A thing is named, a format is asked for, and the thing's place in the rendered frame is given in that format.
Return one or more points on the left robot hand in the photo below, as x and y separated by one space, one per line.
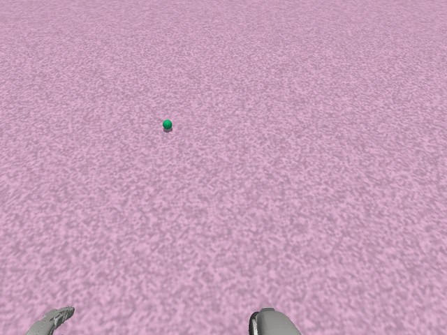
51 320

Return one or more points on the ball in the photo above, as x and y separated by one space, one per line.
167 124

